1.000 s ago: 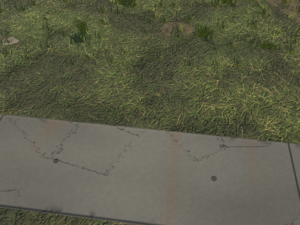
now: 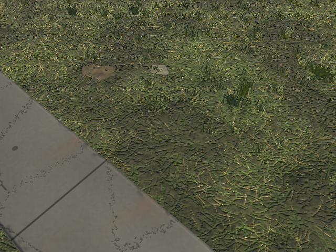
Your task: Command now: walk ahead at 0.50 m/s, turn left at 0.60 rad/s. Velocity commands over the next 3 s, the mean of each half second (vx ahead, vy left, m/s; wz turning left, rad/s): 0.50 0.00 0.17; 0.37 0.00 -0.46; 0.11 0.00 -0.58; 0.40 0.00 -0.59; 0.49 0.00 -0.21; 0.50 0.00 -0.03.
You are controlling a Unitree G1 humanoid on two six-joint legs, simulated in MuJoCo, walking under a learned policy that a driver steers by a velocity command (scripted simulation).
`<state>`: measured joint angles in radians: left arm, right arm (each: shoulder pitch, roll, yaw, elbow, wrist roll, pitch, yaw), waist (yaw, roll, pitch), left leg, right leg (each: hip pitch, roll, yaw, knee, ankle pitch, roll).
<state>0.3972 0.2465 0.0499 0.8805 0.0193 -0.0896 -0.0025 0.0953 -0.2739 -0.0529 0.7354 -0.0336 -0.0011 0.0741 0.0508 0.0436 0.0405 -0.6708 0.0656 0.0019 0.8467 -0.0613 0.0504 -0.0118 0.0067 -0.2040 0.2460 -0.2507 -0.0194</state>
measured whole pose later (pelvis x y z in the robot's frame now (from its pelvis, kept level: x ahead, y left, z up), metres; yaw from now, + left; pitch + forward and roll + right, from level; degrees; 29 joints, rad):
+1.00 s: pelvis +0.50 +0.03 +0.00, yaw -14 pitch +1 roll +0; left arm 0.29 0.28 0.07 0.83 0.00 -0.02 -0.01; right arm 0.13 -0.26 -0.02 0.76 -0.03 -0.02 -0.02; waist 0.02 0.02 0.09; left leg -0.64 0.07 -0.07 1.03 -0.28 -0.05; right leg -0.23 0.14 0.05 0.38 -0.16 -0.13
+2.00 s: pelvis +0.66 -0.09 +0.00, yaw -50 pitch +1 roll +1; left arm 0.36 0.26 0.03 0.77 0.00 -0.03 -0.02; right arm 0.24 -0.30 -0.05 0.75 -0.05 -0.03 0.04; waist 0.01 0.05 0.02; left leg -0.55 0.08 0.02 1.03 -0.26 -0.02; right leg -0.12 0.09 0.04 0.34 -0.24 -0.10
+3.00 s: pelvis +0.96 -0.57 +0.00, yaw -55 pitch +0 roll +0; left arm 0.26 0.24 0.03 0.91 0.02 -0.07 -0.01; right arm 0.29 -0.26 -0.04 0.92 -0.03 -0.05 0.02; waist -0.01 0.03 0.04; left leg -0.44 0.04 0.00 1.08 -0.31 0.06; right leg -0.21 0.05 -0.08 0.38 -0.16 -0.09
